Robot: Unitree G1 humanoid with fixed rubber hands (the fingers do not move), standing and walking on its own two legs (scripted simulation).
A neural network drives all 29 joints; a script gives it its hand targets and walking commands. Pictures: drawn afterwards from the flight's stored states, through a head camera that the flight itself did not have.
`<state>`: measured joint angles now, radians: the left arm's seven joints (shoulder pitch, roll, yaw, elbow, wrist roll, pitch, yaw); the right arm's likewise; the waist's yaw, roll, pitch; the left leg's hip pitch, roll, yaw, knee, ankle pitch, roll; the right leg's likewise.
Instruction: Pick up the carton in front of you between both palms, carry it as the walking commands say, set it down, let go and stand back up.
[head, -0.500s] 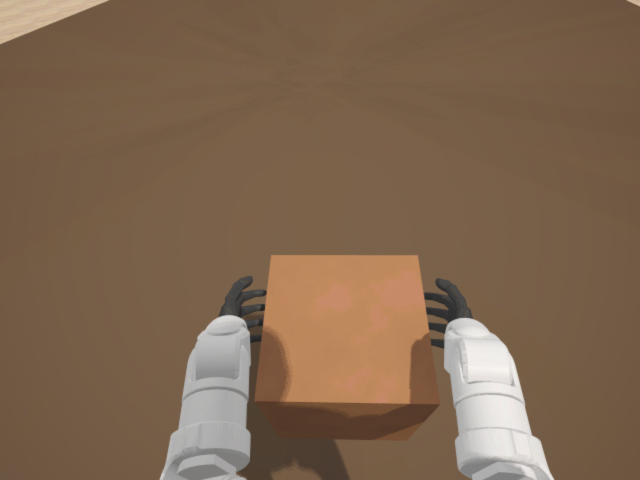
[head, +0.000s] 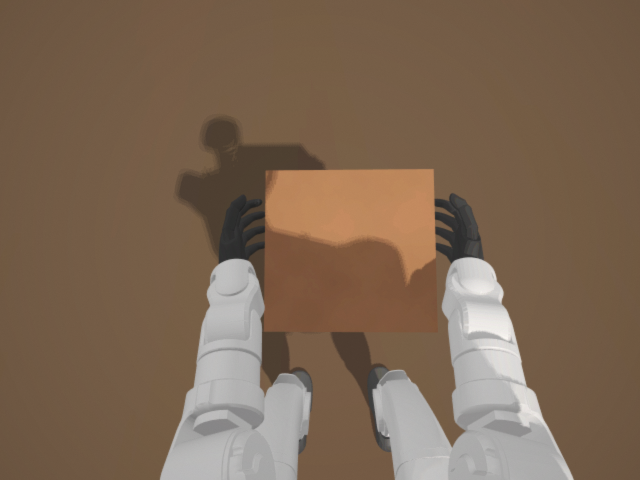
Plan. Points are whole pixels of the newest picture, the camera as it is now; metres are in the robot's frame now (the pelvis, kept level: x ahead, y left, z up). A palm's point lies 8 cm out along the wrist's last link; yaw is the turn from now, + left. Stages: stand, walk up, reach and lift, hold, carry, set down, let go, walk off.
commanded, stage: set down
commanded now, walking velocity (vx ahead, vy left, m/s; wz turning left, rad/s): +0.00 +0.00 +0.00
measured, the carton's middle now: (345, 254) +0.39 -0.01 -0.18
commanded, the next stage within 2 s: none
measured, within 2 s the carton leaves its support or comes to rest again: rests again in 1.98 s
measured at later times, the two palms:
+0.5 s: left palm (261, 249) +0.41 +0.13 -0.22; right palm (437, 248) +0.41 -0.17 -0.22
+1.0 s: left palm (279, 252) +0.45 +0.12 -0.37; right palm (420, 252) +0.44 -0.17 -0.38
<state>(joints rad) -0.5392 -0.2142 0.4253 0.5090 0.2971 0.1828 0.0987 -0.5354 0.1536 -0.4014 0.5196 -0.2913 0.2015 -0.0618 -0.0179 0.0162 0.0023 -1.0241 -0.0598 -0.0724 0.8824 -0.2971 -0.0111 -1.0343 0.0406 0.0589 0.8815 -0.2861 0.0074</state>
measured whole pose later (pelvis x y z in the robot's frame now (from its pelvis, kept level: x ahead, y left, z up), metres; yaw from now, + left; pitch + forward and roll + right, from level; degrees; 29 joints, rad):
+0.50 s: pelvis -0.03 +0.00 -0.14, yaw +1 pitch +43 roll +1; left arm -0.82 -0.14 0.46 0.62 0.25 0.25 0.15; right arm -0.83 0.05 -0.45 0.65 -0.26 0.28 -0.07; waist -0.02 0.02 -0.22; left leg -1.77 -0.11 -0.06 1.47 -0.46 -0.03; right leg -1.78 0.08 0.08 1.48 -0.45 0.03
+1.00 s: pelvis -0.05 -0.01 -0.26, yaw +1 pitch +46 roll +2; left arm -1.10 -0.01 0.43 0.76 0.16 0.22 0.19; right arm -1.10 -0.08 -0.37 0.78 -0.15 0.26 -0.14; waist -0.02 0.03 -0.06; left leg -2.16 -0.14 -0.06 1.88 -0.53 -0.07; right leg -2.18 0.12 0.07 1.89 -0.51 0.05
